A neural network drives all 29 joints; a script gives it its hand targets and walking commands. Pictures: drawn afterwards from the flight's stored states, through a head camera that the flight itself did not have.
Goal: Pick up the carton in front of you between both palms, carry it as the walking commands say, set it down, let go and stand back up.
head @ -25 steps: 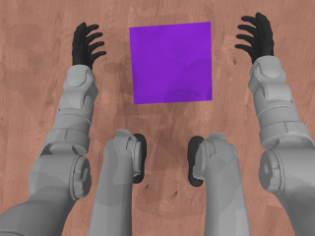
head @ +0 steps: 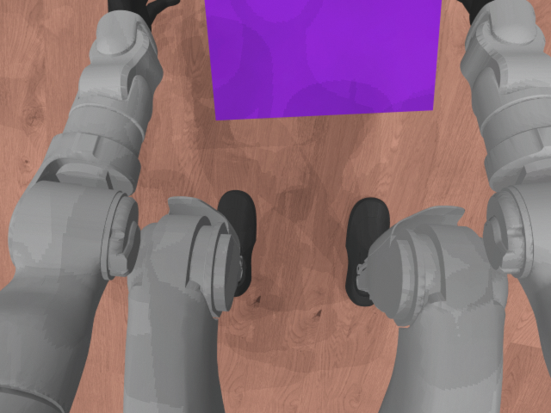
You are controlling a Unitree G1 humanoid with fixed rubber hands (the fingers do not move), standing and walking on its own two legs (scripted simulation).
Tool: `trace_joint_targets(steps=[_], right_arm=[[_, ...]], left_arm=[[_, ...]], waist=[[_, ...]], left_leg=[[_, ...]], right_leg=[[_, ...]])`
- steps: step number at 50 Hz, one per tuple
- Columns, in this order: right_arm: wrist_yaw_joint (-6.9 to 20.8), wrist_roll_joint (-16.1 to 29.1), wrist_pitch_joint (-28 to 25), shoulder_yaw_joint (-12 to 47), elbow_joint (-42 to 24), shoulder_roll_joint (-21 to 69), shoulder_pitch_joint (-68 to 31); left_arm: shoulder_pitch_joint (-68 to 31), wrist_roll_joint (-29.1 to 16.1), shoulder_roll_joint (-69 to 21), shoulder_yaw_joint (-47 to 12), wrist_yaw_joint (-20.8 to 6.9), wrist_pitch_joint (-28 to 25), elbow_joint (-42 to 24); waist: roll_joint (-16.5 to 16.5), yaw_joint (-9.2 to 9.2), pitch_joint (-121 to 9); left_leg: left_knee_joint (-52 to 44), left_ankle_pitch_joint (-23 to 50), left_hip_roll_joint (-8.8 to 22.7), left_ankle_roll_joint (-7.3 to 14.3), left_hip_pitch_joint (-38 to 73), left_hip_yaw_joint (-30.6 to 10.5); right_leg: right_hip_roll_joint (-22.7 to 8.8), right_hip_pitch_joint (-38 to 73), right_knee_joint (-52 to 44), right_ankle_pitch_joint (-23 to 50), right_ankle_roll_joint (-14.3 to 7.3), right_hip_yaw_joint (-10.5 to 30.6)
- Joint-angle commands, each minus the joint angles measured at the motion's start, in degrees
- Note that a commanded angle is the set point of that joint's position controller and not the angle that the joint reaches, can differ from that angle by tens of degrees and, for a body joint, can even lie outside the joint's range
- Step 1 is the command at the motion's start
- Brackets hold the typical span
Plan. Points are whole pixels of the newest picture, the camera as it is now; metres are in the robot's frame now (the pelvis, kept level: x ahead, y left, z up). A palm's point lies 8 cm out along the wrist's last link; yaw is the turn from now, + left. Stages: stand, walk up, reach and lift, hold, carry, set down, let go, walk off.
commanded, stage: reach and lift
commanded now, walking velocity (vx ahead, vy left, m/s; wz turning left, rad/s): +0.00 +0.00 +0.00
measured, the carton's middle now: (315, 31) +0.51 -0.01 -0.24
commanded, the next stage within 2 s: none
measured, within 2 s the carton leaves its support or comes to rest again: leaves its support in 0.76 s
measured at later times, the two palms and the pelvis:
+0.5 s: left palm (167, 1) +0.52 +0.14 -0.16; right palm out of the picture +0.53 -0.16 -0.17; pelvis +0.00 +0.00 +0.01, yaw +0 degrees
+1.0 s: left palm out of the picture +0.51 +0.13 -0.06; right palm out of the picture +0.51 -0.17 -0.07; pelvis +0.01 +0.01 +0.02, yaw -2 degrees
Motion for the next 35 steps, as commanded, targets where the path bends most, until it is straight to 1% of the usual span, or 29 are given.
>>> trace_joint_targets(steps=[1, 4, 7, 10, 13, 16, 19, 22, 24, 25, 27, 29, 31, 32, 34, 35], right_arm=[[-0.10, 1.39, -1.53, 0.71, -7.09, -5.34, -14.87], [-0.01, 1.10, -1.14, 0.82, -7.26, -4.15, -12.07], [0.13, -0.24, -0.98, -0.53, -5.67, -2.93, -9.09], [0.43, -1.65, -1.21, -2.04, -4.23, -2.49, -8.90], [0.28, -2.20, -1.72, -2.44, -4.05, -2.56, -10.11], [0.09, -1.65, -2.11, -0.75, -4.41, -0.61, -11.67], [-0.14, -0.68, -2.47, 1.79, -4.57, 3.19, -13.55], [-0.64, -1.48, -2.78, 1.67, -3.15, 4.69, -13.95], [-0.29, -1.57, -2.97, 2.71, -2.33, 7.58, -15.05], [0.67, -0.97, -3.26, 5.49, -4.31, 14.83, -18.25], [3.01, -1.25, -3.00, 8.47, -4.16, 27.04, -24.15], [5.97, -2.20, -1.85, 9.87, -4.47, 39.18, -29.30], [8.17, -3.57, -0.63, 9.41, -5.47, 45.96, -30.91], [8.93, -3.78, -0.22, 9.35, -6.14, 49.00, -31.36], [9.78, -3.71, 0.40, 9.65, -9.14, 53.64, -32.56], [9.99, -3.31, 0.75, 10.17, -10.96, 55.81, -33.06]], left_arm=[[-9.94, -1.83, -0.19, -1.09, 0.41, -1.39, -5.88], [-7.71, -1.44, -0.62, -0.89, 0.85, -1.41, -6.59], [-4.81, 0.35, -0.76, 0.47, 0.69, -1.30, -4.43], [-4.82, 2.64, -0.79, 2.17, 0.31, -1.54, -3.78], [-5.92, 3.75, -0.84, 2.98, 0.36, -1.94, -4.38], [-7.59, 3.16, -2.91, 1.45, 0.43, -2.20, -4.75], [-9.78, 2.09, -6.73, -0.85, 0.54, -2.49, -4.50], [-10.00, 2.93, -8.45, -0.24, 1.09, -2.74, -2.75], [-9.97, 4.15, -10.38, 0.24, 1.26, -3.00, -1.42], [-13.49, 3.76, -17.35, -2.59, 0.31, -3.27, -3.62], [-19.70, 4.70, -28.59, -4.57, -2.17, -3.26, -3.34], [-26.43, 6.40, -39.92, -6.04, -5.28, -2.26, -3.61], [-29.23, 8.52, -46.30, -5.09, -7.79, -0.98, -4.28], [-30.01, 9.58, -48.78, -4.30, -8.52, -0.48, -5.52], [-31.05, 9.67, -53.80, -4.47, -9.80, 0.50, -8.33], [-31.57, 8.88, -56.14, -5.24, -10.22, 0.89, -10.08]], waist=[[-5.02, -2.04, -75.97], [-5.06, -1.67, -76.48], [-4.64, -1.19, -69.99], [-3.97, -1.14, -64.52], [-3.68, -1.25, -64.47], [-3.77, -1.35, -65.31], [-3.88, -1.59, -65.45], [-3.69, -2.04, -64.87], [-3.98, -0.90, -64.11], [-4.32, -0.76, -64.89], [-4.89, -0.90, -64.57], [-4.77, -0.93, -63.90], [-4.60, -0.93, -63.29], [-4.81, -0.50, -64.10], [-5.24, -0.43, -67.62], [-5.54, -0.55, -70.85]], left_leg=[[-7.55, 13.58, -0.88, -1.29, 36.56, 2.17], [-7.44, 14.98, -1.43, -1.20, 36.88, 2.62], [-7.94, 13.83, -1.58, -1.13, 32.48, 2.40], [-8.31, 13.09, -1.47, -0.96, 28.95, 1.75], [-8.31, 13.50, -1.55, -0.99, 28.92, 1.53], [-8.63, 13.22, -1.86, -0.97, 29.85, 1.41], [-9.19, 12.33, -2.42, -0.89, 30.81, 1.28], [-9.64, 11.08, -3.00, -0.89, 31.45, 1.19], [-10.03, 10.69, -3.30, -0.53, 31.84, 1.16], [-10.14, 11.26, -3.67, -0.22, 31.44, 1.27], [-9.43, 11.61, -4.47, 0.30, 29.71, 1.47], [-8.79, 10.76, -5.43, 0.72, 28.78, 1.85], [-7.95, 9.73, -6.09, 0.75, 27.93, 2.62], [-7.74, 9.90, -6.33, 0.71, 28.36, 3.01], [-7.14, 11.40, -6.80, 0.54, 29.58, 3.92], [-6.73, 12.65, -7.00, 0.43, 31.01, 4.37]], right_leg=[[0.39, 41.46, -8.98, 14.32, 0.89, -0.75], [0.84, 41.72, -8.93, 15.75, 1.01, -0.97], [1.00, 38.07, -9.43, 15.07, 1.08, -0.54], [1.14, 33.74, -9.91, 14.07, 0.97, -0.09], [1.34, 33.01, -10.07, 14.15, 0.85, -0.02], [1.51, 33.30, -10.43, 13.53, 0.86, -0.02], [1.82, 33.41, -11.04, 12.23, 0.89, -0.05], [2.11, 33.26, -11.63, 10.88, 0.87, -0.17], [2.45, 32.35, -11.88, 10.12, 0.81, -0.19], [3.09, 32.74, -12.06, 10.70, 0.51, -0.16], [4.00, 32.54, -11.56, 11.60, 0.19, -0.15], [5.16, 31.68, -11.06, 10.88, -0.04, -0.45], [6.05, 31.45, -10.55, 10.12, -0.14, -0.97], [6.43, 31.75, -10.23, 10.42, -0.10, -1.31], [6.98, 33.73, -9.62, 11.99, -0.11, -2.03], [7.19, 35.52, -9.24, 13.37, -0.05, -2.45]])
